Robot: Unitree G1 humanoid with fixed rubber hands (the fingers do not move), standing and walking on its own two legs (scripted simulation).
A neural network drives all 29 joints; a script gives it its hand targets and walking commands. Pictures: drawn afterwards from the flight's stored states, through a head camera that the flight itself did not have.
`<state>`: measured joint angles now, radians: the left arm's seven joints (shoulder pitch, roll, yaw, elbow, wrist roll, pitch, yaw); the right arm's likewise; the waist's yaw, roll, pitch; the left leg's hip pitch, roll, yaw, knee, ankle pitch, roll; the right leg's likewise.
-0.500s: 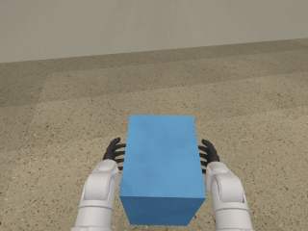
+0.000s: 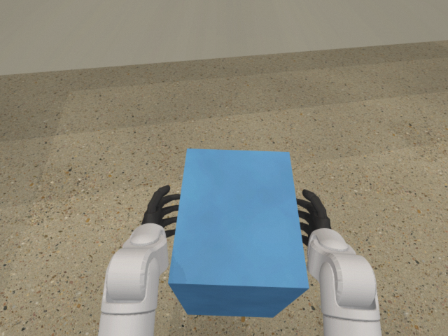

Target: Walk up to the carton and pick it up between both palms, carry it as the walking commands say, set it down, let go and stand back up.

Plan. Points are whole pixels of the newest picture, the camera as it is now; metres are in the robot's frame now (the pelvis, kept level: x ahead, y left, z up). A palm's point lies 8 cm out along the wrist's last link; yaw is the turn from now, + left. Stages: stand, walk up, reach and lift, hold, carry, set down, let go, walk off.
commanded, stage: carry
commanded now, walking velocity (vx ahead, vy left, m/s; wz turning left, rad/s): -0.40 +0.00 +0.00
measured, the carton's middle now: (233, 240) +0.31 +0.00 +0.00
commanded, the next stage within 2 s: none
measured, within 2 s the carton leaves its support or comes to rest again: neither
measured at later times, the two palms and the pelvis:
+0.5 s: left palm (133, 313) +0.16 +0.14 +0.07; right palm (334, 320) +0.15 -0.13 +0.08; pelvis -0.13 +0.01 +0.00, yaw +1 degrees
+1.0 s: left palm out of the picture +0.05 +0.12 +0.09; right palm out of the picture +0.03 -0.15 +0.08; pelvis -0.23 +0.00 +0.00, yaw -2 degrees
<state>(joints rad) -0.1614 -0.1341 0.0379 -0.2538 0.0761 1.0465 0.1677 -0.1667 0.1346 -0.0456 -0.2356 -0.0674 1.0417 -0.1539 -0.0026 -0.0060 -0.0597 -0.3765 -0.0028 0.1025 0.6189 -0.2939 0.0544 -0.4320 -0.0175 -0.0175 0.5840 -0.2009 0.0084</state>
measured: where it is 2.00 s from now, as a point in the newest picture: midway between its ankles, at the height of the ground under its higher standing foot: outside the picture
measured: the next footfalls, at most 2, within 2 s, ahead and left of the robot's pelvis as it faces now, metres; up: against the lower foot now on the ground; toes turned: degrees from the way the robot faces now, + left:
left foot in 0.44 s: -0.08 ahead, +0.09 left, +0.01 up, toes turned +6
right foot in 0.78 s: -0.19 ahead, -0.14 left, +0.00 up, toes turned -7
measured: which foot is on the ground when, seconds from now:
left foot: down 0.00-0.26, up 0.28-0.42, down 0.44-1.00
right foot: down 0.00-0.46, up 0.48-0.76, down 0.78-1.00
